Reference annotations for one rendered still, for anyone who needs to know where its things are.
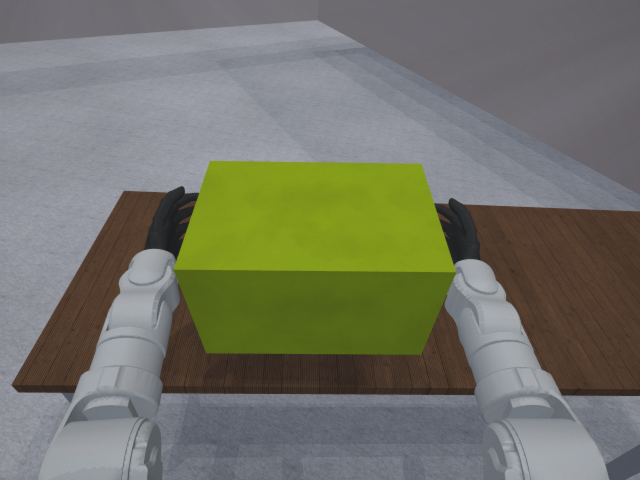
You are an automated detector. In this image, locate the table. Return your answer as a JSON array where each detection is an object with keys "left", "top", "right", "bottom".
[{"left": 12, "top": 191, "right": 640, "bottom": 480}]

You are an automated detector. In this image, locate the carton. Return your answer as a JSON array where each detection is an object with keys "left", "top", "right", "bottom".
[{"left": 173, "top": 161, "right": 456, "bottom": 355}]

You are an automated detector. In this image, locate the right robot upper arm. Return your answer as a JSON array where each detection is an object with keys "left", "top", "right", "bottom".
[{"left": 482, "top": 418, "right": 607, "bottom": 480}]

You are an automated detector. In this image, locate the left robot upper arm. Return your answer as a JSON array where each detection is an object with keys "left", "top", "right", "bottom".
[{"left": 42, "top": 417, "right": 163, "bottom": 480}]

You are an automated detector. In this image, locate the robot right hand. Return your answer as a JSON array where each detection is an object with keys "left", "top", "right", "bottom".
[{"left": 434, "top": 198, "right": 481, "bottom": 265}]

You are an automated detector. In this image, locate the right robot forearm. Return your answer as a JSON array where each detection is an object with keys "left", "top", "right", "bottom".
[{"left": 445, "top": 259, "right": 609, "bottom": 480}]

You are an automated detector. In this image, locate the left robot forearm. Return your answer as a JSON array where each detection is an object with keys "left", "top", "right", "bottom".
[{"left": 37, "top": 249, "right": 180, "bottom": 480}]

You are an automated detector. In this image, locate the robot left hand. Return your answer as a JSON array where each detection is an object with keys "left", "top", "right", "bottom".
[{"left": 144, "top": 186, "right": 199, "bottom": 260}]

